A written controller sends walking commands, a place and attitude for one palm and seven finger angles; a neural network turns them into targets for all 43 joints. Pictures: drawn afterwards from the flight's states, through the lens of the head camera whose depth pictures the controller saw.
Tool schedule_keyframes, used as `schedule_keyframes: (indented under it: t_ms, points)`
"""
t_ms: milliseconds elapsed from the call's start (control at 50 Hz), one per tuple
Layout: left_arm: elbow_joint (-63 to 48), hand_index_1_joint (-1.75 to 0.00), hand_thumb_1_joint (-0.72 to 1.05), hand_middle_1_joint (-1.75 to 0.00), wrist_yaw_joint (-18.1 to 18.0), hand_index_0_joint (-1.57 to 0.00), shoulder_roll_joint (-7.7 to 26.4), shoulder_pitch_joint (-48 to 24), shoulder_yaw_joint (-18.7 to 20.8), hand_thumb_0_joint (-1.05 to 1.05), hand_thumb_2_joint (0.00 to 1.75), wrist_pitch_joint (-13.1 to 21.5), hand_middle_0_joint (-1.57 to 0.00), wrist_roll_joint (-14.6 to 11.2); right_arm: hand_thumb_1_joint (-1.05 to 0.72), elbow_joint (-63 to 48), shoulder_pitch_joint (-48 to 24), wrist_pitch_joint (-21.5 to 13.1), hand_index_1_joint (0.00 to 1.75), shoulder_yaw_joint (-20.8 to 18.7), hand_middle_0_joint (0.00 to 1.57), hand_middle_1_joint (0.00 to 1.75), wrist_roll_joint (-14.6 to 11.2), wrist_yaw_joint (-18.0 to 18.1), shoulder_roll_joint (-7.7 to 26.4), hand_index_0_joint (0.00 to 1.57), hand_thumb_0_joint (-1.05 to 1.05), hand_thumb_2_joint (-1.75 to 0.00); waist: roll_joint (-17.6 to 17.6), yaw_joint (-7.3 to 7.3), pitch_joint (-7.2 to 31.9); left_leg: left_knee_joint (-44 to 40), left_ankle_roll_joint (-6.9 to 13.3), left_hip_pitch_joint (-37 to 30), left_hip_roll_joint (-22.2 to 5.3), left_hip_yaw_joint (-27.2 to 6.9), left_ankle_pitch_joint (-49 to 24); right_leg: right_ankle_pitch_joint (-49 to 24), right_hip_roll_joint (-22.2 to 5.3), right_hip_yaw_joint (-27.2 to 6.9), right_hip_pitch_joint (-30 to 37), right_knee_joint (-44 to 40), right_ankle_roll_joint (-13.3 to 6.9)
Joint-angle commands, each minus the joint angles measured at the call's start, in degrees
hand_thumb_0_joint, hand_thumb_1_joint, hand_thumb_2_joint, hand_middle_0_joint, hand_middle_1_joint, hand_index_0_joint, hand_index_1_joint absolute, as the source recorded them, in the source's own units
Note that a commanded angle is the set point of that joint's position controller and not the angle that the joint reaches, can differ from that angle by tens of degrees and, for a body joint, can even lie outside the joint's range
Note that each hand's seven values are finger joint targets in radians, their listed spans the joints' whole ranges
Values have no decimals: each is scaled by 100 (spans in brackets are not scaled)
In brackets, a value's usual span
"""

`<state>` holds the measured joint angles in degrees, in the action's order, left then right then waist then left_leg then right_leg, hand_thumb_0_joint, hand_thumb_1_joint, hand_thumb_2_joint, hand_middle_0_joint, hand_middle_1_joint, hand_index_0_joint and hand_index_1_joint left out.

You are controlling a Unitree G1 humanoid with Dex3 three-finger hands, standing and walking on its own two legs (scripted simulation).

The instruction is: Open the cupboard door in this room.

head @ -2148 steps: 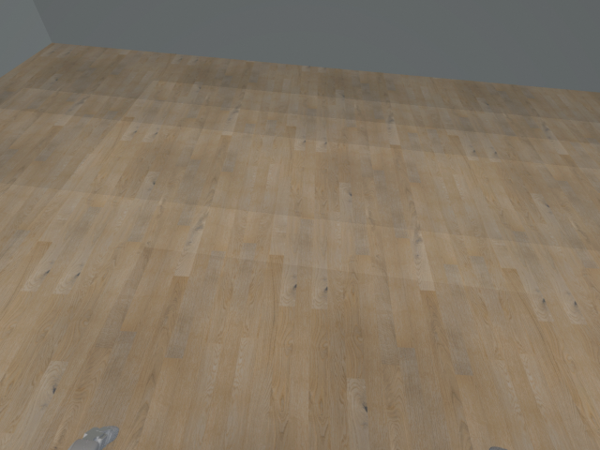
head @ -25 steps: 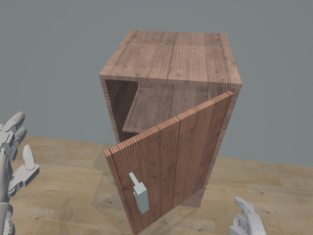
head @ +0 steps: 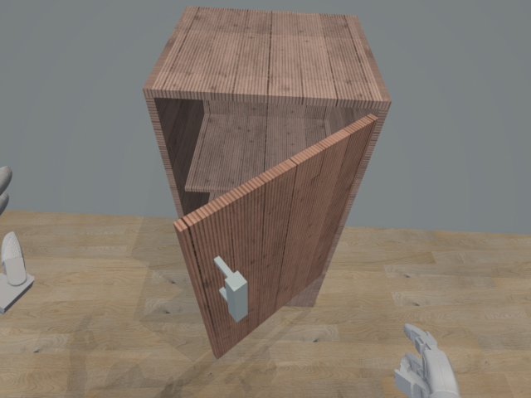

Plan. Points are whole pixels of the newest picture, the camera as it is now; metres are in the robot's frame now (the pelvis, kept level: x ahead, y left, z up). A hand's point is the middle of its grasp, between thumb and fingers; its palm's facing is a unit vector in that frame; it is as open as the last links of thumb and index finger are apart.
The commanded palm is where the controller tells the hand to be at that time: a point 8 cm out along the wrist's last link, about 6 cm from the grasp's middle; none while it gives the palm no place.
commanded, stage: step back with the hand held close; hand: left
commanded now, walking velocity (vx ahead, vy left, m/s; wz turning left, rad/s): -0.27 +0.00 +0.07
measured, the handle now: (229, 288) +0.29 +0.08 -0.03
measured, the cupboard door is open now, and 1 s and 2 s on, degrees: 41 41 41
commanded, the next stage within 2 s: stop stepping back and stand still in 0.48 s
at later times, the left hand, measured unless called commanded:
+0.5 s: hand out of the picture +0.05 +0.29 +0.17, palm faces +0.54 -0.73 -0.41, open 7.4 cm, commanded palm -0.01 +0.33 +0.18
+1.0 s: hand out of the picture -0.05 +0.26 +0.19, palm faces +0.45 -0.75 -0.47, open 7.4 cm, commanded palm -0.08 +0.29 +0.18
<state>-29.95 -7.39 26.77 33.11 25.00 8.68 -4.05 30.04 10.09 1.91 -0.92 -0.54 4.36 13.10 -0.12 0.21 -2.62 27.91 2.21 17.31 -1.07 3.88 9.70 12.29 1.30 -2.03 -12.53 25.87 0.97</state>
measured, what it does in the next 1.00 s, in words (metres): walks backwards: left foot, then right foot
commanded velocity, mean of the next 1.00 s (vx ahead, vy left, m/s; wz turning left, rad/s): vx -0.07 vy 0.01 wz -0.02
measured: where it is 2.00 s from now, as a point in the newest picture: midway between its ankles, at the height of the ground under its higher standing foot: outside the picture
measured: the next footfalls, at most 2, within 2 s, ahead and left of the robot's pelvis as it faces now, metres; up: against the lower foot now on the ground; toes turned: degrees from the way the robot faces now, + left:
left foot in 0.50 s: -0.02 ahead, +0.11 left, +0.00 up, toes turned +8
right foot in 0.86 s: -0.30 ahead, -0.08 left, +0.00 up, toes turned -2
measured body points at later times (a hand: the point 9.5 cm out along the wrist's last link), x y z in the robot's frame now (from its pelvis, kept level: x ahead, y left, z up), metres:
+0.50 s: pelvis -0.12 +0.01 -0.02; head -0.11 +0.04 +0.43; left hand +0.01 +0.33 +0.19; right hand +0.08 -0.21 -0.09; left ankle -0.06 +0.11 -0.74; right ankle -0.01 -0.12 -0.74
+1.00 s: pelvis -0.23 -0.01 +0.00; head -0.26 +0.00 +0.44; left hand -0.08 +0.30 +0.21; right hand -0.10 -0.25 -0.10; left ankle -0.16 +0.09 -0.69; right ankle -0.34 -0.08 -0.74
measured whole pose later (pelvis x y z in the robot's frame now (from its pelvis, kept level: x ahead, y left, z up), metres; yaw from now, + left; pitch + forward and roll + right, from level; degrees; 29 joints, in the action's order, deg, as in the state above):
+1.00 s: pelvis -0.23 -0.01 +0.00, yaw -2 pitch +0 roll +0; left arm -30.5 -8.4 27.4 35.7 27.1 11.7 -4.1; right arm 39.3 16.3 -3.0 0.1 -0.4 2.6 11.2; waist 1.8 -1.9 5.4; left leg 54.1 -0.8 32.3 -0.8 3.9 14.8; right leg 22.5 3.7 0.9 -0.2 22.3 -4.0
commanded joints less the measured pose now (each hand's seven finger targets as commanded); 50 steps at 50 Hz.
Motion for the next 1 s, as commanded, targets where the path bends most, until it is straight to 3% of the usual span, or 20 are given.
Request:
schedule_keyframes:
  t_ms: [0, 140, 240, 280, 340, 400, 440, 460, 480, 520, 580, 660, 760, 800, 820, 860, 880, 900, 920, 980]
  points:
    - [-993, -30, 90, -30, -153, -20, 722, -56, 672, 0, 90, 415, -20, 70, -90, -900, -467, -422, 30, -240, 20, 30, -11, 38, 744, 20, 0, -90, -533, -17, 704, -813, 106, 566, -470, -631, 709, -907, -79, -176, 607, 62, -15]
    - [-1061, -30, 90, -30, -200, -20, 649, -576, 746, 0, 90, 635, -20, 296, -90, -839, -429, -702, 30, -267, 20, 30, 57, 95, 798, 20, 0, -90, -937, -28, 337, -1544, 378, 2314, -883, -1287, 3288, 569, 219, -24, 1198, 863, 32]
    - [-1322, -30, 90, -30, -210, -20, 726, -548, 833, 0, 90, 698, -20, 285, -90, -802, -403, -861, 30, -262, 20, 30, 65, 58, 667, 20, 0, -90, -971, -56, 592, -1253, 396, 2227, -918, -1298, 3143, 364, 255, -107, 1124, 1168, -103]
    - [-1319, -30, 90, -30, -191, -20, 726, -324, 849, 0, 90, 737, -20, 234, -90, -749, -351, -900, 30, -288, 20, 30, 92, 17, 636, 20, 0, -90, -594, 6, 384, -511, 186, 1660, -488, -912, 2840, 955, -24, -849, 87, 243, -353]
    - [-1507, -30, 90, -30, -283, -20, 679, -515, 553, 0, 90, 743, -20, 169, -90, -401, -118, -818, 30, -348, 20, 30, 104, -120, 521, 20, 0, -90, 1011, 94, 607, 2450, -369, -385, 185, -346, 1315, 1945, -1652, -2433, -2286, -1422, -1162]
    - [-1364, -30, 90, -30, -340, -20, 825, -787, 644, 0, 90, 676, -20, 234, -90, -379, -228, -751, 30, -266, 20, 30, 131, -120, 431, 20, 0, -90, 1237, 94, 595, 2090, -297, -372, 40, -389, 1268, 451, -1398, -1562, -1965, -978, -859]
    - [-1344, -30, 90, -30, -339, -20, 807, -1140, 528, 0, 90, 668, -20, 193, -90, -349, -298, -726, 30, -199, 20, 30, 75, -2, 515, 20, 0, -90, 337, 180, 125, 12, -250, -637, 30, -427, 952, 621, -719, -924, -2125, -95, -364]
    - [-1381, -30, 90, -30, -336, -20, 741, -1178, 539, 0, 90, 760, -20, 167, -90, -389, -401, -792, 30, -199, 20, 30, 75, 50, 703, 20, 0, -90, -924, 128, 2, -1011, -2, 17, -701, -1211, 1145, 749, -154, -545, -1745, 1066, -149]
    - [-1452, -30, 90, -30, -392, -20, 782, -1256, 731, 0, 90, 838, -20, 251, -90, -397, -401, -907, 30, -232, 20, 30, 150, 63, 754, 20, 0, -90, -2100, 79, 307, -1699, 599, 978, -1970, -2577, 1100, 1471, 323, -88, -1057, 2875, 55]
    - [-1010, -30, 90, -30, -423, -20, 994, -986, 1011, 0, 90, 918, -20, 223, -90, -131, -240, -1077, 30, -317, 20, 30, 199, -12, 455, 20, 0, -90, -1199, 77, 857, -1675, 824, 964, -2301, -2368, 1325, 1628, 273, -535, -932, 4517, -19]
    - [-1414, -30, 90, -30, -335, -20, 626, -713, 782, 0, 90, 764, -20, 144, -90, -231, -312, -1057, 30, -428, 20, 30, 143, -185, 549, 20, 0, -90, -591, 75, 786, -1406, 832, 609, -1908, -1890, 1541, 1347, 256, -301, -1305, 4703, 76]
    - [-2118, -30, 90, -30, -331, -20, 516, -490, 495, 0, 90, 609, -20, 130, -90, -355, -491, -1157, 30, -276, 20, 30, 37, -307, 465, 20, 0, -90, -1484, 8, 1004, -2125, 163, 138, -1268, -1372, 3015, 1628, 363, 591, -805, 3211, 30]
    - [-1910, -30, 90, -30, -391, -20, 760, -72, 591, 0, 90, 356, -20, 58, -90, -243, -287, -1166, 30, -137, 20, 30, 155, -179, 354, 20, 0, -90, -1892, -22, 1227, -2216, -752, -312, -645, -651, 2358, 2252, 695, 1224, 784, 64, -354]
    - [-1785, -30, 90, -30, -328, -20, 984, 121, 784, 0, 90, 296, -20, 46, -90, -199, -124, -1036, 30, -103, 20, 30, 119, -167, 242, 20, 0, -90, -675, -12, 1237, -281, -693, -580, -13, 363, 1044, 1116, -116, 534, 606, -1505, -658]
    - [-1747, -30, 90, -30, -329, -20, 1160, 135, 988, 0, 90, 328, -20, 26, -90, -147, -59, -890, 30, -122, 20, 30, 139, -148, 293, 20, 0, -90, 53, 41, 1005, 1140, -412, -750, 35, 111, 664, 339, -925, -354, -399, -1824, -836]
    - [-1901, -30, 90, -30, -333, -20, 1582, -125, 1367, 0, 90, 457, -20, -29, -90, -133, -139, -779, 30, -67, 20, 30, 146, -178, 415, 20, 0, -90, 683, 13, 1045, 2929, -303, 980, 49, -133, 775, -671, -1833, -1106, 149, -1606, -1090]
    - [-1358, -30, 90, -30, -354, -20, 1550, -220, 1447, 0, 90, 519, -20, -8, -90, -206, -209, -878, 30, -49, 20, 30, 109, -220, 395, 20, 0, -90, 782, -18, 1065, 3532, -332, 1679, -52, -112, 841, -936, -1973, -1255, 703, -1562, -1347]
    - [-652, -30, 90, -30, -229, -20, 765, -171, 860, 0, 90, 415, -20, -48, -90, -154, -11, -889, 30, -282, 20, 30, -86, -163, 528, 20, 0, -90, 1315, 105, 469, 3585, -344, 2330, 8, -409, 721, -1047, -1609, -1339, 757, -1354, -980]
    - [-524, -30, 90, -30, -193, -20, 848, -317, 937, 0, 90, 366, -20, -42, -90, -227, -204, -888, 30, -296, 20, 30, -126, -158, 591, 20, 0, -90, 1327, 31, 107, 3391, -320, 2340, -149, -466, 625, -1172, -1554, -1343, 476, -1255, -779]
    - [200, -30, 90, -30, -197, -20, 585, -906, 454, 0, 90, 507, -20, 72, -90, -58, -393, -952, 30, -52, 20, 30, -54, 22, 435, 20, 0, -90, 366, 46, -352, 1549, -158, 1486, -102, 16, 500, -1908, -1337, -695, 471, -863, -794]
